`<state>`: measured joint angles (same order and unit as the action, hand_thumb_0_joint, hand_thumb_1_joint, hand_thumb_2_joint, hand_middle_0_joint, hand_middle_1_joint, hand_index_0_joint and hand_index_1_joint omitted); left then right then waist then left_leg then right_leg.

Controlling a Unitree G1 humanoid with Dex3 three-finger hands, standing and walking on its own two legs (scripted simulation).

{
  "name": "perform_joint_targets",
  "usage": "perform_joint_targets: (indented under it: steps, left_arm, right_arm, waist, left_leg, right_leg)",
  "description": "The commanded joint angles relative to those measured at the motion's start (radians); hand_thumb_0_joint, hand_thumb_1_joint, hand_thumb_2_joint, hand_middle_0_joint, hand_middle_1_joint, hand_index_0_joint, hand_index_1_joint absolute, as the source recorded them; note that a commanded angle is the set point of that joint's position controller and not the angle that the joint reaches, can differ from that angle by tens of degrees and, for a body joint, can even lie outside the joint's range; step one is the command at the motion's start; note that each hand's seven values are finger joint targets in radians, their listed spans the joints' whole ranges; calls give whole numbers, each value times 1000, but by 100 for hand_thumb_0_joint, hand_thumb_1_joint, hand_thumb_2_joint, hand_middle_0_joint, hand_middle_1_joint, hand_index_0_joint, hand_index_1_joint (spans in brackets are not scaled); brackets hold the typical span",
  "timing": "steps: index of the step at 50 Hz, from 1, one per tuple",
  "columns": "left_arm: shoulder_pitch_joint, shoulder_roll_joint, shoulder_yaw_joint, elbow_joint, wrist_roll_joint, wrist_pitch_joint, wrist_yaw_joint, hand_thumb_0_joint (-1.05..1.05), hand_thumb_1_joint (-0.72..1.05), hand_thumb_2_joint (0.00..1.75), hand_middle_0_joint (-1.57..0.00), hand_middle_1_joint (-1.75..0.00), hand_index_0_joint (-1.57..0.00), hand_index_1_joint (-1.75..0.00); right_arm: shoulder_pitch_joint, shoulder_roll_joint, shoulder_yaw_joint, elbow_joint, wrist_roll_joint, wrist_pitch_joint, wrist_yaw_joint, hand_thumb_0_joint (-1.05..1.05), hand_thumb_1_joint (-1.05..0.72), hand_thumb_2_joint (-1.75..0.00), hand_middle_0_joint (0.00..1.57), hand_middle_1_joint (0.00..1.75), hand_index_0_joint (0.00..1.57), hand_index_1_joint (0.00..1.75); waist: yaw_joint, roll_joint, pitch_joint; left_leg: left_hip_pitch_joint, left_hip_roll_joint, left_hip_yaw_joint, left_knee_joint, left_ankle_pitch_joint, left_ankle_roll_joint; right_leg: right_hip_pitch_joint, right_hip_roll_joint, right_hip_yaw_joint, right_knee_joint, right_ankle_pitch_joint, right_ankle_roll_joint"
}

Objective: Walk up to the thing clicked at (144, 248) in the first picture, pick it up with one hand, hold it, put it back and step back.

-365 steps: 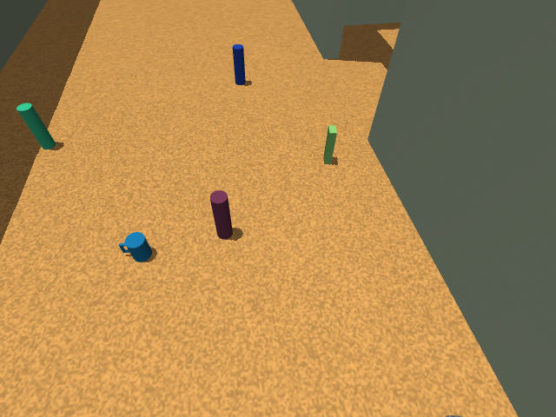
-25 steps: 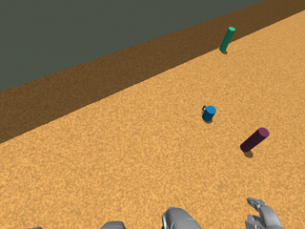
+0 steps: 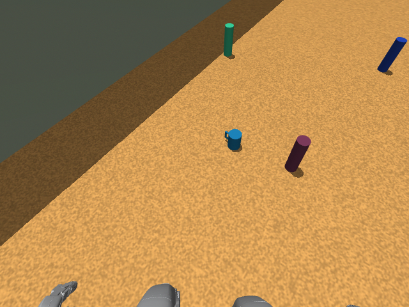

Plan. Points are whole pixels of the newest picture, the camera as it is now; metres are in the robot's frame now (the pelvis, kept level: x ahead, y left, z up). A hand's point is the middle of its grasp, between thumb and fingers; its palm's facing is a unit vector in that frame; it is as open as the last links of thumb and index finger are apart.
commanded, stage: walk up
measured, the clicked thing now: (232, 138) +1.04 -0.18 -0.71
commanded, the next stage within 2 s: stand in 1.08 s
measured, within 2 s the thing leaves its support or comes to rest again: neither
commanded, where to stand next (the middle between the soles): +0.05 +0.00 m, yaw -13 degrees
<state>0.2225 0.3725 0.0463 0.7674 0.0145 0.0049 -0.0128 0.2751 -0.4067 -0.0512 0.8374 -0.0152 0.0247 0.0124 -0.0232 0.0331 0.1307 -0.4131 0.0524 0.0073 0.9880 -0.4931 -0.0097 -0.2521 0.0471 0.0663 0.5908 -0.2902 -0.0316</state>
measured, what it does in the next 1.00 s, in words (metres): steps on the spot: left foot, then right foot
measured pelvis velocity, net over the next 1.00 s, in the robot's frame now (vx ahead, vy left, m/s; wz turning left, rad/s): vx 0.00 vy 0.00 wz -0.24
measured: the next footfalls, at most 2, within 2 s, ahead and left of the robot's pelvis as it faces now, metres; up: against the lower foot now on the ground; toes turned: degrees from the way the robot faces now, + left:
left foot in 0.14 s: +0.08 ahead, +0.13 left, +0.00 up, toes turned -11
right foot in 0.46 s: +0.03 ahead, -0.14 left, +0.00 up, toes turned -9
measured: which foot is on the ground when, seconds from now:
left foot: up 0.00-0.12, down 0.14-1.00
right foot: down 0.00-0.16, up 0.18-0.44, down 0.46-1.00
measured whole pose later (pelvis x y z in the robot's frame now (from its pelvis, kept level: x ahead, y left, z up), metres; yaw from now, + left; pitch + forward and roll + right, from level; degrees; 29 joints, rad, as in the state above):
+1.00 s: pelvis +0.00 +0.00 +0.01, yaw -14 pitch -3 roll +0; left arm 0.11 0.35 0.01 1.05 -0.01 -0.02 -0.01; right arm 0.15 -0.36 0.00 1.05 -0.01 0.00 0.03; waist -0.01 0.01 0.06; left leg -0.17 0.04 0.04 0.47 -0.25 -0.02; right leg -0.21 0.01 0.09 0.49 -0.23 0.02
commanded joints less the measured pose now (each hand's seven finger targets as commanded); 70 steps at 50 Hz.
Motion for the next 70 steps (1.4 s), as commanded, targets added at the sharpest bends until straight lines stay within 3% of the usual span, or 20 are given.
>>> perform_joint_targets:
  steps: [1, 6, 7, 8, 9, 13, 17, 22, 23, 24, 25, 28, 31, 33, 34, 35, 36, 40, 57, 70]
  left_arm:
    - [44, 274, 86, -81, 8, -17, 21, 0, 90, 90, -20, -30, -20, -30]
    - [-43, 242, 65, -117, -12, 7, 17, 0, 90, 90, -20, -30, -20, -30]
    - [-27, 182, 49, -128, -19, 7, 19, 0, 90, 90, -20, -30, -20, -30]
    - [18, 155, 42, -111, -17, 12, 23, 0, 90, 90, -20, -30, -20, -30]
    - [23, 261, 68, -79, -2, 15, 37, 0, 90, 90, -20, -30, -20, -30]
    - [60, 254, 80, -19, -10, 13, 15, 0, 90, 90, -20, -30, -20, -30]
    - [21, 215, 67, -14, -4, -5, -7, 0, 90, 90, -20, -30, -20, -30]
    - [135, 197, 64, 59, 4, -32, 17, 0, 90, 90, -20, -30, -20, -30]
    - [120, 242, 75, 55, 14, -41, 23, 0, 90, 90, -20, -30, -20, -30]
    - [51, 324, 83, 20, 23, -57, 28, 0, 90, 90, -20, -30, -20, -30]
    - [35, 366, 85, 22, 19, -55, 27, 0, 90, 90, -20, -30, -20, -30]
    - [-9, 280, 59, 38, 8, -66, 35, 0, 90, 90, -20, -30, -20, -30]
    - [-33, 269, 49, 53, 3, -62, 32, 0, 90, 90, -20, -30, -20, -30]
    - [-66, 245, 36, 57, -9, -52, 29, 0, 90, 90, -20, -30, -20, -30]
    - [-69, 208, 26, 55, -15, -49, 28, 0, 90, 90, -20, -30, -20, -30]
    - [-49, 183, 19, 78, -24, -45, 26, 0, 90, 90, -20, -30, -20, -30]
    - [-31, 203, 25, 116, -23, -43, 29, 0, 90, 90, -20, -30, -20, -30]
    - [-90, 225, 23, 157, -14, -55, 22, 0, 90, 90, -20, -30, -20, -30]
    - [-174, 193, -5, 294, -13, -47, 15, 0, 90, 90, -20, -30, -20, -30]
    - [-186, 200, -10, 316, -9, -43, 19, 0, 90, 90, -20, -30, -20, -30]
  right_arm:
    - [5, -180, -55, -74, -3, -44, -22, 0, -90, -90, 20, 30, 20, 30]
    - [87, -177, -74, -51, -13, -64, -34, 0, -90, -90, 20, 30, 20, 30]
    - [95, -238, -87, -64, -30, -74, -38, 0, -90, -90, 20, 30, 20, 30]
    - [36, -309, -98, -85, -22, -79, -37, 0, -90, -90, 20, 30, 20, 30]
    - [18, -348, -110, -90, -6, -79, -29, 0, -90, -90, 20, 30, 20, 30]
    - [-52, -264, -83, -97, -8, -86, -38, 0, -90, -90, 20, 30, 20, 30]
    - [-6, -258, -80, -101, -26, -75, -22, 0, -90, -90, 20, 30, 20, 30]
    - [-86, -220, -54, -120, -2, -35, -9, 0, -90, -90, 20, 30, 20, 30]
    - [-66, -157, -35, -125, 4, -29, -8, 0, -90, -90, 20, 30, 20, 30]
    - [-87, -103, -17, -142, 12, -24, -6, 0, -90, -90, 20, 30, 20, 30]
    - [-114, -184, -43, -117, 10, -14, -25, 0, -90, -90, 20, 30, 20, 30]
    - [-82, -175, -33, -58, 20, -25, -18, 0, -90, -90, 20, 30, 20, 30]
    - [-45, -165, -28, -4, 11, -35, -15, 0, -90, -90, 20, 30, 20, 30]
    - [-32, -159, -31, 27, 3, -43, -15, 0, -90, -90, 20, 30, 20, 30]
    - [-35, -186, -38, 32, -4, -50, -18, 0, -90, -90, 20, 30, 20, 30]
    - [-104, -224, -40, 22, -3, -58, -15, 0, -90, -90, 20, 30, 20, 30]
    - [-153, -229, -36, 27, 8, -56, -8, 0, -90, -90, 20, 30, 20, 30]
    - [-167, -184, -8, 79, 7, -54, -2, 0, -90, -90, 20, 30, 20, 30]
    - [-219, -170, -1, 209, 8, -68, -12, 0, -90, -90, 20, 30, 20, 30]
    - [-229, -168, 2, 242, 7, -59, -14, 0, -90, -90, 20, 30, 20, 30]
  waist:
    - [43, -207, -106]
    - [-35, -140, -139]
    - [-36, 14, -157]
    - [4, 181, -132]
    - [-14, 148, -135]
    - [28, 129, -49]
    - [-19, 161, -115]
    - [57, 124, -162]
    - [50, -22, -155]
    - [31, -216, -103]
    - [47, -189, -79]
    - [17, -151, -101]
    - [10, -204, -137]
    - [-12, -170, -143]
    - [-11, -110, -162]
    - [27, -15, -169]
    - [54, -6, -153]
    - [32, -2, -69]
    - [19, -20, -189]
    - [11, -23, -159]
  left_leg:
    - [-6, -15, 0, -142, 50, 8]
    - [281, -55, 6, -450, 254, 51]
    - [315, 114, -239, -582, 243, 92]
    - [296, 330, -519, -697, 218, 187]
    - [220, 427, -588, -683, 257, 273]
    - [179, 239, -244, -638, 291, 205]
    - [276, 222, -144, -575, 337, 214]
    - [121, 176, -39, -338, 436, 142]
    - [28, 125, -7, -213, 303, 89]
    - [-129, -3, 43, -128, 19, 14]
    - [-18, 14, -66, -25, -141, 17]
    - [-25, 35, -71, -120, -37, 36]
    - [115, -1, -17, -292, 32, 33]
    - [265, -10, -9, -477, 235, 38]
    - [315, 57, -101, -544, 299, 62]
    - [244, 144, -223, -584, 248, 103]
    - [143, 175, -225, -577, 172, 141]
    - [134, 60, -91, -580, 107, 57]
    - [332, 89, -73, -683, 449, 30]
    - [338, 88, -68, -713, 404, 22]
  right_leg:
    - [31, -217, 233, -124, 412, -202]
    - [-173, -160, 218, 53, 320, -112]
    - [-245, -66, 188, 188, 156, -41]
    - [-322, 92, 72, 364, -241, 3]
    - [-257, 38, 114, 509, -341, 14]
    - [-279, -10, 98, 547, -177, 14]
    - [-205, -33, -8, 272, -232, 38]
    - [95, 7, -106, -114, 29, 2]
    - [130, -91, 91, -177, 24, -22]
    - [77, -319, 482, -264, 9, -120]
    - [-79, -400, 548, -247, 36, -243]
    - [35, -283, 324, -158, 217, -171]
    - [-3, -226, 226, -104, 332, -140]
    - [-99, -200, 178, -65, 281, -95]
    - [-129, -172, 158, -29, 246, -56]
    - [-91, -92, 94, -19, 98, -14]
    - [11, -65, 60, -20, -47, -10]
    - [-12, -132, 162, -162, -21, -38]
    - [124, -147, 89, -238, 328, 15]
    - [117, -155, 81, -289, 278, 24]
